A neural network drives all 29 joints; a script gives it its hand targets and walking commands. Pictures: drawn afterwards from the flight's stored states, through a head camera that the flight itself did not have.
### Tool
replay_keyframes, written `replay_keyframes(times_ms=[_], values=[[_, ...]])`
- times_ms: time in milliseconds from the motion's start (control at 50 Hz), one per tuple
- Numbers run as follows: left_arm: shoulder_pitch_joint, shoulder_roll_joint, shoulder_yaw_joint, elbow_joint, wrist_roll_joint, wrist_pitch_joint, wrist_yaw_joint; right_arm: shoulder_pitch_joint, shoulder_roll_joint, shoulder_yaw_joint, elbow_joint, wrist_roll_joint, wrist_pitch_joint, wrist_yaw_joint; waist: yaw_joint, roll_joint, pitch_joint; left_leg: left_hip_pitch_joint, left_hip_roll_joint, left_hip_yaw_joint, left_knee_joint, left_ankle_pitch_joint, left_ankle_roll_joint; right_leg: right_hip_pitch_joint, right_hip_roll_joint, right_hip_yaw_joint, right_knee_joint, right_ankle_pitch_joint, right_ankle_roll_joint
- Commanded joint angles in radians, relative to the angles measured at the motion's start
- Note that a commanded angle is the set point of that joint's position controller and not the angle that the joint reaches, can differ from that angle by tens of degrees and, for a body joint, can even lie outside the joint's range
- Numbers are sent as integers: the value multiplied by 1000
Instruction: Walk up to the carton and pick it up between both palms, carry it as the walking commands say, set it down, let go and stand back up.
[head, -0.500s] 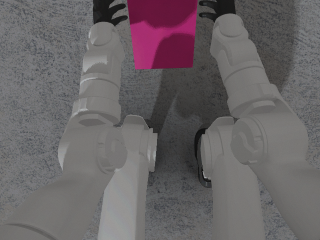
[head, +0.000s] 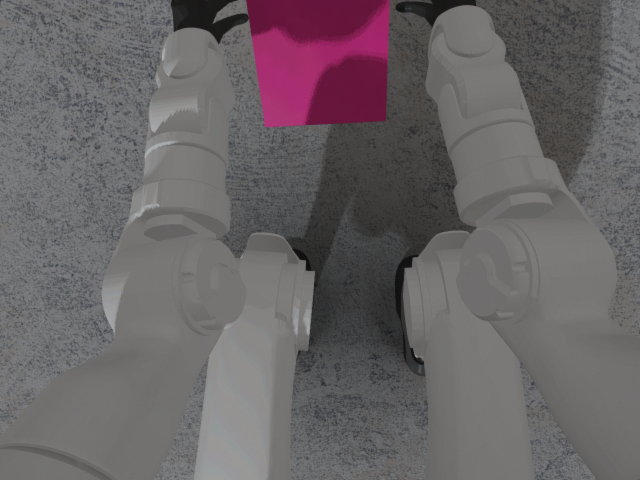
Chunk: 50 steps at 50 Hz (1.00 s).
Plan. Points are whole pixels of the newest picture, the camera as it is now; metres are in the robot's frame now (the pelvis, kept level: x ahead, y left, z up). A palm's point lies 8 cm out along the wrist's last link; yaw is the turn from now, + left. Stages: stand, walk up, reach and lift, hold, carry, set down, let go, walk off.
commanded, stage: set down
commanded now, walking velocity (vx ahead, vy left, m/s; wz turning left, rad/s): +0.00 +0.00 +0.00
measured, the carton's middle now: (322, 32) +0.56 +0.03 -0.26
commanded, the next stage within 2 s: none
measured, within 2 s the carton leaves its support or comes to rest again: rests again in 1.72 s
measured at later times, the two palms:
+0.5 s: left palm (199, 26) +0.53 +0.15 -0.14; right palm (450, 4) +0.54 -0.09 -0.15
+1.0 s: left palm (199, 20) +0.54 +0.15 -0.15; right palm out of the picture +0.55 -0.09 -0.15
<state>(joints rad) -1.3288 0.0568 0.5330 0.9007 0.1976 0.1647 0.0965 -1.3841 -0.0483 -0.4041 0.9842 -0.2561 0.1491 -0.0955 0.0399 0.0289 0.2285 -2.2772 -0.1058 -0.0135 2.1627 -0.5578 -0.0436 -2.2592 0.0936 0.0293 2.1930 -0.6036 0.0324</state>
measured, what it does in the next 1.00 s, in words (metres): stands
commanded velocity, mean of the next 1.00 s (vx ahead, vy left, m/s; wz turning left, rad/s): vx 0.00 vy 0.00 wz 0.00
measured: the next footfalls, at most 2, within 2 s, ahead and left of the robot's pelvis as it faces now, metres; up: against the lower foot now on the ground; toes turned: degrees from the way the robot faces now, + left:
none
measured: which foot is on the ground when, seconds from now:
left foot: down 0.00-1.00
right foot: down 0.00-1.00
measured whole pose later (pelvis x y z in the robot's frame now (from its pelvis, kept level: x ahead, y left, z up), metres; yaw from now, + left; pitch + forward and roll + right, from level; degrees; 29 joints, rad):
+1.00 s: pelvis +0.01 +0.00 +0.00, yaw +1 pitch +41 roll +2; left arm -1.35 0.07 0.62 0.93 0.24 0.08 0.02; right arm -1.40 -0.05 -0.45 0.99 -0.33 0.08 -0.03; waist 0.03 0.04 0.23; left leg -2.28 -0.11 -0.01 2.15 -0.59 -0.05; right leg -2.27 0.10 0.04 2.19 -0.63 0.03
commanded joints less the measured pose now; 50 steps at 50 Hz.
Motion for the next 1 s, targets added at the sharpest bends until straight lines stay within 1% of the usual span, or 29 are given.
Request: replay_keyframes(times_ms=[0,260,500,740,980], values=[[-335,-844,-331,145,-38,33,-229,-300,695,248,96,18,6,185,-72,-68,-808,407,-90,47,-154,190,11,419,73,-47,-205,228,-46],[-278,-772,-262,198,4,33,-234,-234,638,208,133,-28,6,186,-79,-83,-756,359,-88,51,-155,167,8,403,62,-44,-211,220,-42],[-222,-699,-206,241,43,32,-238,-171,578,169,163,-63,6,185,-82,-80,-703,327,-85,55,-161,151,8,391,57,-41,-222,213,-39],[-180,-644,-177,269,60,25,-240,-120,529,142,186,-83,3,188,-82,-76,-664,319,-81,53,-167,151,5,371,53,-41,-226,211,-36],[-152,-598,-167,278,61,9,-236,-94,485,129,189,-88,-9,185,-83,-71,-664,327,-74,48,-167,171,-2,368,50,-44,-222,230,-31]])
